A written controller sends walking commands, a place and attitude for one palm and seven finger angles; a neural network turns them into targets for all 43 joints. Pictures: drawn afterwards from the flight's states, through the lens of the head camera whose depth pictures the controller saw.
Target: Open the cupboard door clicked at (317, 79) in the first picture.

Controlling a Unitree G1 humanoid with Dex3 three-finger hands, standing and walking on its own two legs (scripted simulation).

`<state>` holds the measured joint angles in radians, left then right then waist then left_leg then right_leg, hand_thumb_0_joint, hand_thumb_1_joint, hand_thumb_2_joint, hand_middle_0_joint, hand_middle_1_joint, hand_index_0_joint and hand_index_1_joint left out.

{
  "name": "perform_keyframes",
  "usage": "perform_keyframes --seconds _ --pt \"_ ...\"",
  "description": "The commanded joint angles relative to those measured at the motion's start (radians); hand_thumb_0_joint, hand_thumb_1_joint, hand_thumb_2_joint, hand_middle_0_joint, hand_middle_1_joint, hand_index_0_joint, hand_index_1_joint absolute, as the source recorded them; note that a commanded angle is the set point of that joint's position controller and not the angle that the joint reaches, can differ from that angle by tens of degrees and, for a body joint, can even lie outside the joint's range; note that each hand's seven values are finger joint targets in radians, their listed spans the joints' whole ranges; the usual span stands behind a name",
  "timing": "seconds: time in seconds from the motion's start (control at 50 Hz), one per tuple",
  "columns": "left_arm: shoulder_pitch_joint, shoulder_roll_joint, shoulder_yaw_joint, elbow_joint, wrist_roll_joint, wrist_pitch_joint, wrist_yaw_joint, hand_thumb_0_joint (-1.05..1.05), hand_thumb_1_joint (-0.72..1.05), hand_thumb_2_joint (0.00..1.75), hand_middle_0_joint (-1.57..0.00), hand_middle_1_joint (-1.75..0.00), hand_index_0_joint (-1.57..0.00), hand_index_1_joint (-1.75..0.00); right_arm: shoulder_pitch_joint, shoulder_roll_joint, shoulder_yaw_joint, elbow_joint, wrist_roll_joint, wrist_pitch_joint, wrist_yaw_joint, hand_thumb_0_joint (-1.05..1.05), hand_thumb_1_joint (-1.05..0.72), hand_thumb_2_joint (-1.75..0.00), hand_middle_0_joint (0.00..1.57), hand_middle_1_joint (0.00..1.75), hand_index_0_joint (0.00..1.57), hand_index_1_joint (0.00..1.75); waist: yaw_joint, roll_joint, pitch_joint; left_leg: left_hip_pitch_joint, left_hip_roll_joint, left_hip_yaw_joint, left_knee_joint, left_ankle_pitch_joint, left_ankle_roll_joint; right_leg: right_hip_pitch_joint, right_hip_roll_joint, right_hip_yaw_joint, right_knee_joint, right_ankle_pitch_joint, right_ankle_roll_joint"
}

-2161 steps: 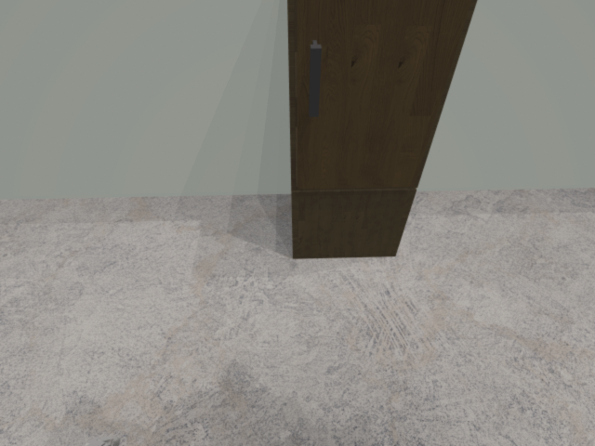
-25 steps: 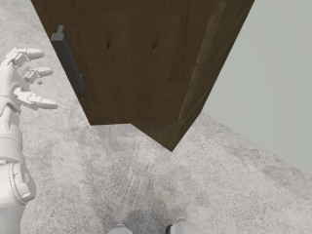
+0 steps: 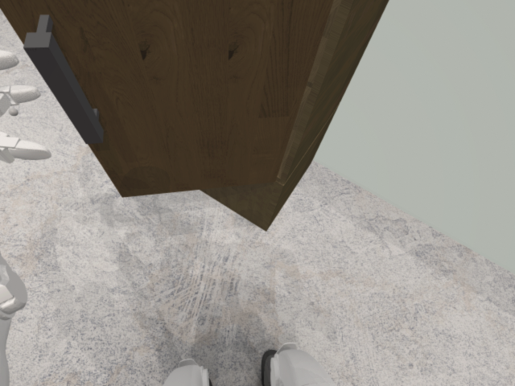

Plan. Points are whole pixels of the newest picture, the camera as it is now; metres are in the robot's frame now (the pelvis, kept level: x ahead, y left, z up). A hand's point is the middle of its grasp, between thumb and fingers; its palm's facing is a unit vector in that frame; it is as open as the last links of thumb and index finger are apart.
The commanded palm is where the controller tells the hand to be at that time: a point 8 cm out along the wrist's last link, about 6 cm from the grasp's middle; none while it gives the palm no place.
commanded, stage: move the hooked fingers beside the handle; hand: left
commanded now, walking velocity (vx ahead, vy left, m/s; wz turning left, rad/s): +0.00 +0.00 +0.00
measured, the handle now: (72, 86) +0.53 +0.23 +0.10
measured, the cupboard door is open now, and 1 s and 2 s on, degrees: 42 42 42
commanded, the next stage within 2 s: slide the fingers in behind the handle in 0.52 s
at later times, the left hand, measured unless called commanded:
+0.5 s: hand (6, 123) +0.46 +0.30 +0.10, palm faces +0.07 -1.00 +0.02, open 14.0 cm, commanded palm +0.44 +0.34 +0.10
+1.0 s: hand (37, 116) +0.48 +0.26 +0.10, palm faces +0.06 -1.00 +0.00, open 14.0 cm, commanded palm +0.45 +0.30 +0.10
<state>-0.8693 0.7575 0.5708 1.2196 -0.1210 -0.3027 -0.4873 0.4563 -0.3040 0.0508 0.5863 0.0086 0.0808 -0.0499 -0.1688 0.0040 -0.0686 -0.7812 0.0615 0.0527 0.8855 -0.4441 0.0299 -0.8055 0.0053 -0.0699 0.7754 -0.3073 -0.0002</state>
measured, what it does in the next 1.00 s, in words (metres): stands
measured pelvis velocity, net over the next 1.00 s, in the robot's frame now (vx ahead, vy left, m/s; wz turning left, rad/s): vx -0.01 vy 0.00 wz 0.01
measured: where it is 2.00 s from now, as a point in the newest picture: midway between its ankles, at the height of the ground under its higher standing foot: outside the picture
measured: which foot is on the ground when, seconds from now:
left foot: down 0.00-1.00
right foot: down 0.00-1.00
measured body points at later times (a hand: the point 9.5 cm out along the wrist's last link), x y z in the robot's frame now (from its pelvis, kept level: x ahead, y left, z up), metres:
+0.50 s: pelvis +0.01 +0.01 +0.00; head +0.11 +0.04 +0.44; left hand +0.45 +0.35 +0.10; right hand +0.05 -0.26 -0.10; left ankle -0.02 +0.09 -0.70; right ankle +0.03 -0.13 -0.69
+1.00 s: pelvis -0.01 +0.00 +0.00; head +0.11 +0.02 +0.43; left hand +0.47 +0.32 +0.10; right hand +0.00 -0.27 -0.10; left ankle -0.02 +0.09 -0.70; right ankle +0.03 -0.13 -0.69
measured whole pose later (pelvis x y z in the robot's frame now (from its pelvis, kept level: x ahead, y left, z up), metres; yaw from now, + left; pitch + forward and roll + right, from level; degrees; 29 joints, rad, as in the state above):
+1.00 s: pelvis -0.01 +0.00 +0.00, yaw +1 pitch +18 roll -3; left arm -0.86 0.65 0.49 1.17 -0.13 -0.32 -0.41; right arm 0.44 -0.29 0.05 0.59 0.01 0.07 -0.05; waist -0.16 0.01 -0.07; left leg -0.77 0.05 0.04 0.90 -0.44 0.03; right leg -0.79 0.00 -0.08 0.79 -0.31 0.00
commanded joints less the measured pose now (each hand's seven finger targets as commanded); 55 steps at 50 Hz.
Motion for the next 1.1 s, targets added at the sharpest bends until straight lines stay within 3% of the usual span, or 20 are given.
perform_keyframes --seconds 0.0,0.04,0.14,0.16,0.2,0.24,0.28,0.38,0.42,0.46,0.48,0.56,0.64,0.74,0.8,0.88,0.9,0.96,1.0,1.08 --pt "-0.358 0.304 0.022 -0.292 -0.049 -0.086 -0.001 0.00 -0.50 0.30 -0.30 -1.20 -0.30 -1.20 0.138 -0.185 -0.079 -0.054 -0.005 -0.009 -0.008 0.00 -0.90 -0.90 0.20 0.30 0.20 0.30 0.039 0.226 -0.507 0.358 -0.023 -0.082 -0.086 0.561 -0.014 0.247 0.046 0.032 -0.031 0.326 -0.024" --pt "-0.327 0.293 0.026 -0.250 -0.060 -0.074 -0.002 0.00 -0.50 0.30 -0.30 -1.20 -0.30 -1.20 0.132 -0.186 -0.080 -0.051 -0.003 -0.008 -0.007 0.00 -0.90 -0.90 0.20 0.30 0.20 0.30 0.034 0.156 -0.466 0.304 -0.025 -0.078 -0.090 0.511 -0.006 0.269 0.047 0.033 -0.036 0.322 -0.020" --pt "-0.351 0.277 -0.006 -0.257 -0.044 -0.061 0.003 0.00 -0.50 0.30 -0.30 -1.20 -0.30 -1.20 0.123 -0.183 -0.073 -0.050 -0.001 -0.005 -0.011 0.00 -0.90 -0.90 0.20 0.30 0.20 0.30 0.028 0.174 -0.434 0.313 -0.025 -0.086 -0.096 0.516 -0.010 0.240 0.043 0.025 -0.033 0.307 -0.022" --pt "-0.367 0.250 -0.018 -0.291 -0.055 -0.071 0.001 0.00 -0.50 0.30 -0.30 -1.20 -0.30 -1.20 0.119 -0.179 -0.073 -0.055 -0.003 -0.006 -0.011 0.00 -0.90 -0.90 0.20 0.30 0.20 0.30 0.030 0.215 -0.455 0.354 -0.024 -0.089 -0.089 0.573 -0.017 0.230 0.046 0.023 -0.025 0.325 -0.028" --pt "-0.348 0.253 -0.010 -0.294 -0.056 -0.075 0.005 0.00 -0.50 0.30 -0.30 -1.20 -0.30 -1.20 0.118 -0.179 -0.077 -0.052 -0.002 -0.004 -0.009 0.00 -0.90 -0.90 0.20 0.30 0.20 0.30 0.033 0.191 -0.479 0.378 -0.018 -0.095 -0.078 0.609 -0.023 0.222 0.047 0.022 -0.023 0.331 -0.023" --pt "-0.352 0.202 -0.040 -0.278 -0.062 -0.072 0.007 0.00 -0.50 0.30 -0.30 -1.20 -0.30 -1.20 0.110 -0.174 -0.076 -0.050 -0.003 -0.005 -0.005 0.00 -0.90 -0.90 0.20 0.30 0.20 0.30 0.026 0.180 -0.448 0.367 -0.018 -0.095 -0.081 0.594 -0.024 0.214 0.046 0.018 -0.027 0.322 -0.021" --pt "-0.327 0.241 -0.002 -0.268 -0.066 -0.070 0.010 0.00 -0.50 0.30 -0.30 -1.20 -0.30 -1.20 0.107 -0.178 -0.078 -0.055 -0.003 -0.006 -0.004 0.00 -0.90 -0.90 0.20 0.30 0.20 0.30 0.040 0.175 -0.456 0.361 -0.018 -0.096 -0.079 0.615 -0.026 0.233 0.046 0.020 -0.020 0.341 -0.025" --pt "-0.330 0.231 -0.014 -0.322 -0.060 -0.076 0.020 0.00 -0.50 0.30 -0.30 -1.20 -0.30 -1.20 0.087 -0.172 -0.075 -0.066 -0.001 -0.004 -0.001 0.00 -0.90 -0.90 0.20 0.30 0.20 0.30 0.050 0.205 -0.462 0.381 -0.016 -0.101 -0.081 0.640 -0.037 0.223 0.044 0.014 -0.013 0.332 -0.026" --pt "-0.329 0.195 -0.036 -0.289 -0.066 -0.072 0.021 0.00 -0.50 0.30 -0.30 -1.20 -0.30 -1.20 0.082 -0.171 -0.074 -0.066 0.001 -0.006 -0.001 0.00 -0.90 -0.90 0.20 0.30 0.20 0.30 0.037 0.141 -0.421 0.346 -0.018 -0.100 -0.086 0.569 -0.029 0.220 0.045 0.014 -0.024 0.302 -0.022" --pt "-0.362 0.180 -0.050 -0.291 -0.070 -0.076 0.021 0.00 -0.50 0.30 -0.30 -1.20 -0.30 -1.20 0.079 -0.172 -0.071 -0.064 0.001 -0.010 -0.006 0.00 -0.90 -0.90 0.20 0.30 0.20 0.30 0.026 0.155 -0.416 0.342 -0.022 -0.097 -0.089 0.538 -0.023 0.217 0.043 0.016 -0.024 0.294 -0.026" --pt "-0.363 0.217 -0.029 -0.282 -0.061 -0.077 0.024 0.00 -0.50 0.30 -0.30 -1.20 -0.30 -1.20 0.079 -0.175 -0.071 -0.061 0.001 -0.009 -0.007 0.00 -0.90 -0.90 0.20 0.30 0.20 0.30 0.037 0.166 -0.421 0.331 -0.024 -0.098 -0.091 0.518 -0.025 0.222 0.041 0.019 -0.023 0.281 -0.026" --pt "-0.419 0.189 -0.065 -0.260 -0.050 -0.082 0.034 0.00 -0.50 0.30 -0.30 -1.20 -0.30 -1.20 0.078 -0.173 -0.065 -0.051 0.000 -0.019 -0.014 0.00 -0.90 -0.90 0.20 0.30 0.20 0.30 0.012 0.168 -0.393 0.313 -0.028 -0.101 -0.094 0.437 -0.019 0.191 0.039 0.020 -0.029 0.232 -0.027" --pt "-0.441 0.186 -0.077 -0.236 -0.046 -0.080 0.040 0.00 -0.50 0.30 -0.30 -1.20 -0.30 -1.20 0.083 -0.176 -0.061 -0.038 -0.001 -0.029 -0.016 0.00 -0.90 -0.90 0.20 0.30 0.20 0.30 0.005 0.156 -0.404 0.290 -0.028 -0.104 -0.096 0.380 -0.017 0.194 0.036 0.024 -0.033 0.201 -0.025" --pt "-0.416 0.224 -0.049 -0.214 -0.038 -0.072 0.047 0.00 -0.50 0.30 -0.30 -1.20 -0.30 -1.20 0.092 -0.179 -0.059 -0.044 -0.002 -0.032 -0.016 0.00 -0.90 -0.90 0.20 0.30 0.20 0.30 0.021 0.125 -0.416 0.224 -0.034 -0.090 -0.100 0.347 -0.008 0.251 0.033 0.032 -0.029 0.217 -0.023" --pt "-0.395 0.215 -0.046 -0.258 -0.037 -0.079 0.056 0.00 -0.50 0.30 -0.30 -1.20 -0.30 -1.20 0.098 -0.173 -0.063 -0.057 -0.003 -0.030 -0.011 0.00 -0.90 -0.90 0.20 0.30 0.20 0.30 0.033 0.165 -0.474 0.265 -0.034 -0.084 -0.095 0.408 -0.010 0.265 0.035 0.034 -0.022 0.260 -0.024" --pt "-0.395 0.217 -0.041 -0.245 -0.041 -0.077 0.069 0.00 -0.50 0.30 -0.30 -1.20 -0.30 -1.20 0.101 -0.175 -0.064 -0.056 0.000 -0.026 -0.010 0.00 -0.90 -0.90 0.20 0.30 0.20 0.30 0.028 0.126 -0.417 0.221 -0.034 -0.080 -0.105 0.354 -0.004 0.269 0.037 0.037 -0.034 0.234 -0.021" --pt "-0.403 0.220 -0.040 -0.267 -0.038 -0.080 0.075 0.00 -0.50 0.30 -0.30 -1.20 -0.30 -1.20 0.101 -0.174 -0.066 -0.056 -0.001 -0.026 -0.010 0.00 -0.90 -0.90 0.20 0.30 0.20 0.30 0.029 0.150 -0.438 0.235 -0.034 -0.078 -0.107 0.350 -0.004 0.269 0.036 0.038 -0.034 0.229 -0.022" --pt "-0.430 0.149 -0.087 -0.290 -0.037 -0.087 0.091 0.00 -0.50 0.30 -0.30 -1.20 -0.30 -1.20 0.106 -0.168 -0.068 -0.051 -0.003 -0.030 -0.008 0.00 -0.90 -0.90 0.20 0.30 0.20 0.30 0.012 0.175 -0.425 0.285 -0.031 -0.087 -0.106 0.379 -0.007 0.222 0.039 0.030 -0.035 0.222 -0.025" --pt "-0.441 0.161 -0.071 -0.315 -0.039 -0.092 0.103 0.00 -0.50 0.30 -0.30 -1.20 -0.30 -1.20 0.113 -0.170 -0.073 -0.041 -0.005 -0.032 -0.007 0.00 -0.90 -0.90 0.20 0.30 0.20 0.30 0.019 0.184 -0.476 0.319 -0.028 -0.093 -0.103 0.411 -0.013 0.231 0.038 0.030 -0.033 0.236 -0.023" --pt "-0.353 0.102 -0.083 -0.300 -0.045 -0.084 0.121 0.00 -0.50 0.30 -0.30 -1.20 -0.30 -1.20 0.112 -0.161 -0.076 -0.042 -0.005 -0.031 0.004 0.00 -0.90 -0.90 0.20 0.30 0.20 0.30 0.035 0.161 -0.473 0.329 -0.027 -0.085 -0.100 0.482 -0.015 0.249 0.041 0.025 -0.031 0.289 -0.023"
